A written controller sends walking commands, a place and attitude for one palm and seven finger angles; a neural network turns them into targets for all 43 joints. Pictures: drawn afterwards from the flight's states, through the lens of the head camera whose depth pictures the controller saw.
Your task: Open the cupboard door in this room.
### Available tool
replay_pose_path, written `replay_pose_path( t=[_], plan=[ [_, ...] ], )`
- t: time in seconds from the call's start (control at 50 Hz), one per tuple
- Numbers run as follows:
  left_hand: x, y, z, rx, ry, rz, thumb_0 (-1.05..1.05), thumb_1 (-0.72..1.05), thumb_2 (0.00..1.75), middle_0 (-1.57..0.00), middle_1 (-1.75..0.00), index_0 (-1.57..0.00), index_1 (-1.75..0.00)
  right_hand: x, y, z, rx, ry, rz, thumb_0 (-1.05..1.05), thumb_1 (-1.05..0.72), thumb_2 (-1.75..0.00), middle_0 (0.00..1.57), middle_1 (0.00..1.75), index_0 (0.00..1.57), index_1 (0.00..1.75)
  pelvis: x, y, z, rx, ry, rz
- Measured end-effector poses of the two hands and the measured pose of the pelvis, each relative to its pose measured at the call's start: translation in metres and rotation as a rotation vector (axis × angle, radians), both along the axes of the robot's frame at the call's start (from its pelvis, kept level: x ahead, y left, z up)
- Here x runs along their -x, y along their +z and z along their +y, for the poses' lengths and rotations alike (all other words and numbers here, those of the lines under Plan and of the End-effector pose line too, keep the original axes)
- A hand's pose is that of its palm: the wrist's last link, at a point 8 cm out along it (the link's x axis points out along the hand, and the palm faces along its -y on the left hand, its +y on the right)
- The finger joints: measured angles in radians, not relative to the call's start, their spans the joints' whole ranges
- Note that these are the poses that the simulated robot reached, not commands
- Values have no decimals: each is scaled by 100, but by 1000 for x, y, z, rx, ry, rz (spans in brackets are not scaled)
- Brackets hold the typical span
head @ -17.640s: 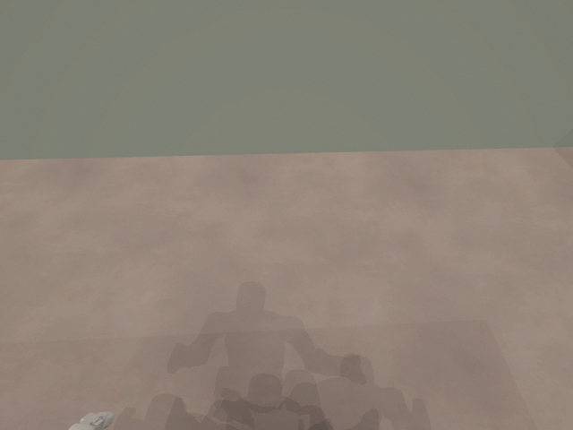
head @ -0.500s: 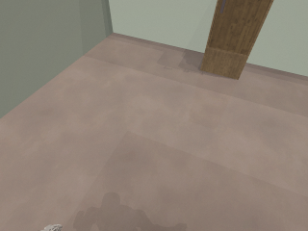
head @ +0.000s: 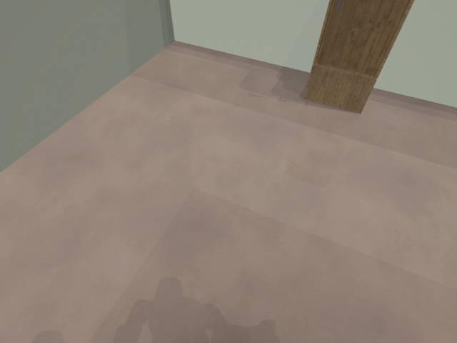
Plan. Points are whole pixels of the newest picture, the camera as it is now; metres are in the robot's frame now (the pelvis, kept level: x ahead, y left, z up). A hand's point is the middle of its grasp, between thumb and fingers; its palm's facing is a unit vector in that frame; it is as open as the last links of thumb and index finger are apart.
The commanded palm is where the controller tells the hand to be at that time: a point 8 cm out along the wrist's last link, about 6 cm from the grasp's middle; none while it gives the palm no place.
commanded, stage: turn or walk to find it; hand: left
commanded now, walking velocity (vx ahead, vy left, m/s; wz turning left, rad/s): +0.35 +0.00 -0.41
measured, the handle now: out of the picture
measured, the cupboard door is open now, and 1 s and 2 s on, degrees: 0 0 0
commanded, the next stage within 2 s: stand and wait in 0.98 s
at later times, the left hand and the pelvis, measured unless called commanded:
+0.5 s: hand out of the picture +0.05 +0.11 -0.18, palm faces +0.05 -0.98 -0.17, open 7.3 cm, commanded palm none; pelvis +0.06 -0.05 -0.01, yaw +2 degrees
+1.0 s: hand (138, 333) +0.16 +0.20 -0.16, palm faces +0.24 -0.93 -0.29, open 7.4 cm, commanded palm none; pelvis +0.10 -0.04 -0.01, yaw +14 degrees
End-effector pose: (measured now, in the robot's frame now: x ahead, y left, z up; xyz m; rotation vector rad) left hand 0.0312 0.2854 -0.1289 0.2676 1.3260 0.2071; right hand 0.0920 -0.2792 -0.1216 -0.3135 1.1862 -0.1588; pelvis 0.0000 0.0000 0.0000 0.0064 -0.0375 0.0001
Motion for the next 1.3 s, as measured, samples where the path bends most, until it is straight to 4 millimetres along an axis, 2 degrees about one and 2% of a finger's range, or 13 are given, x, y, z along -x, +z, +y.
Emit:
replay_pose_path(
  t=[0.1,0.22,0.32,0.42,0.52,0.66,0.72,0.82,0.92,1.02,1.08,1.18,1.3],
  plan=[
    [7,-8,-25,40,-23,62,0,91,90,-20,-30,-20,-30,28,-19,8,-69,-71,35,1,-90,-90,21,30,21,30,-6,-6,-9,-17,-58,5],
    [-8,-15,-68,46,-42,52,0,91,90,-20,-30,-20,-30,68,-50,0,-139,-149,170,1,-90,-90,21,30,21,30,-28,-19,-35,-24,-64,12],
    [-10,-13,-104,85,6,53,0,91,90,-20,-30,-20,-30,75,-45,-3,-154,-152,287,1,-90,-90,20,30,20,30,-43,-10,-48,-17,-22,17],
    [-12,-14,-125,127,41,80,0,91,90,-20,-30,-20,-30,53,-38,-3,-155,-136,290,1,-91,-90,20,30,20,30,-54,-4,-51,-20,10,23],
    [-17,-21,-123,146,86,84,1,91,90,-21,-30,-20,-30,13,-34,5,-146,-93,253,1,-91,-90,20,30,20,30,-65,-6,-46,-13,46,30],
    [-25,-45,-85,148,167,63,0,91,90,-21,-30,-20,-30,-64,-34,28,-95,18,126,1,-91,-90,20,30,20,30,-82,-22,-22,10,110,39],
    [-35,-43,-65,121,180,55,0,91,90,-20,-30,-20,-30,-87,-26,37,-84,52,68,1,-91,-90,20,30,20,30,-84,-19,-15,10,125,41],
    [-66,-25,-40,74,194,-41,0,91,90,-20,-30,-20,-30,-104,-15,42,-80,98,48,1,-91,-90,20,30,20,30,-89,-9,-15,21,167,47],
    [-94,-8,-34,28,197,-134,0,91,90,-20,-30,-20,-30,-111,-15,35,-98,124,58,1,-90,-90,21,30,20,30,-94,-5,-25,17,210,48],
    [-112,3,-50,-6,200,-191,0,91,90,-20,-30,-20,-30,-116,-28,13,-121,141,84,1,-90,-90,21,30,21,30,-101,-9,-46,2,256,46],
    [-112,4,-69,-31,207,-214,0,91,90,-20,-30,-20,-30,-122,-43,-6,-138,150,98,1,-90,-90,21,30,21,30,-107,-17,-64,-14,278,43],
    [-84,9,-108,-14,247,-158,0,91,90,-20,-30,-20,-30,-134,-45,-27,-138,169,128,1,-90,-90,20,30,20,30,-112,-10,-80,-32,305,31],
    [-43,5,-145,35,323,-49,0,92,90,-20,-30,-20,-30,-139,-38,-38,-127,199,155,1,-91,-90,20,30,20,30,-117,-3,-92,-39,320,35]
  ],
)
